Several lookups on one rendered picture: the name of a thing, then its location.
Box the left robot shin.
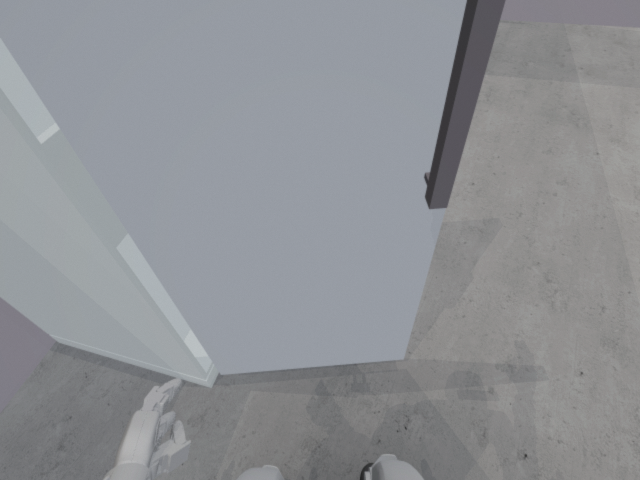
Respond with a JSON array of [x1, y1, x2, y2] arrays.
[[262, 465, 281, 474]]

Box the left robot hand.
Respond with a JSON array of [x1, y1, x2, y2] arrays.
[[113, 378, 191, 480]]

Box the robot right thigh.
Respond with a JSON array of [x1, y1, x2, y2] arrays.
[[364, 460, 424, 480]]

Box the handle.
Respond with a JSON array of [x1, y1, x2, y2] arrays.
[[424, 0, 506, 209]]

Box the fridge door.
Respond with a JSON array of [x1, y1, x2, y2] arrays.
[[0, 0, 467, 375]]

